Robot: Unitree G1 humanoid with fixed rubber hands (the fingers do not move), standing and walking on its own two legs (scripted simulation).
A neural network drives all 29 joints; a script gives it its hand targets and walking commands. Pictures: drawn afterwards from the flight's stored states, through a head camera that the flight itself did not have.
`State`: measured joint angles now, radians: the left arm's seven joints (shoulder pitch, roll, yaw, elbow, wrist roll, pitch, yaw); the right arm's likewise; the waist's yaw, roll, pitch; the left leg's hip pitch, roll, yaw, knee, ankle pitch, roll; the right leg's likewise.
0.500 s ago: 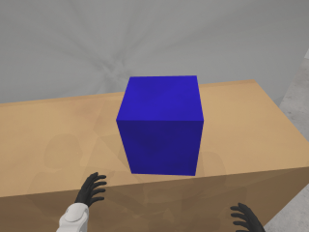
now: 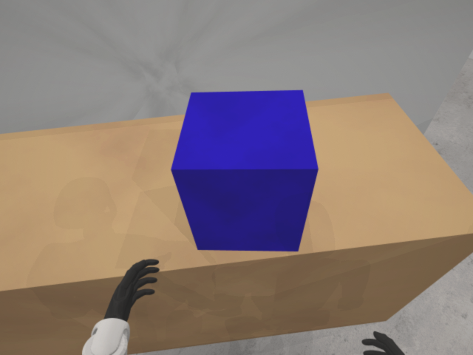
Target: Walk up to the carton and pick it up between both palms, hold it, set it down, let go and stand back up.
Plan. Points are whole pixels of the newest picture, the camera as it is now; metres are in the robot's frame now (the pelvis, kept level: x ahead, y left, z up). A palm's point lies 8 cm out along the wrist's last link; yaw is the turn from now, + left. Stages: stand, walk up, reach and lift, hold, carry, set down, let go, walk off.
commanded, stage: stand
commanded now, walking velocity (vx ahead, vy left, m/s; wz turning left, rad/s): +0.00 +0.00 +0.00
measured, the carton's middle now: (246, 175) +0.44 +0.02 +0.05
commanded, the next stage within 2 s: none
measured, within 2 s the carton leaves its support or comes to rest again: neither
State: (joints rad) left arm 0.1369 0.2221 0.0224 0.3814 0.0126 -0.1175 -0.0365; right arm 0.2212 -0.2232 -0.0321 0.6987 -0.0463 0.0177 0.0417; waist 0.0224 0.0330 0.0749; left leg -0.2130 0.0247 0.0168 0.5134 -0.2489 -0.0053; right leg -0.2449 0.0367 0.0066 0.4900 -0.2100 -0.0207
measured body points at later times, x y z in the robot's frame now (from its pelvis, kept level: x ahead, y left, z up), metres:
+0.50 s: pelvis +0.00 +0.02 -0.01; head +0.01 +0.02 +0.44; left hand +0.22 +0.23 -0.02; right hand +0.11 -0.20 -0.14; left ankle +0.01 +0.12 -0.74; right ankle +0.03 -0.11 -0.74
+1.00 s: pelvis -0.01 +0.02 -0.01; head +0.00 +0.01 +0.44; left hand +0.22 +0.23 -0.02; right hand +0.09 -0.23 -0.14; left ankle +0.01 +0.12 -0.74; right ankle +0.03 -0.11 -0.74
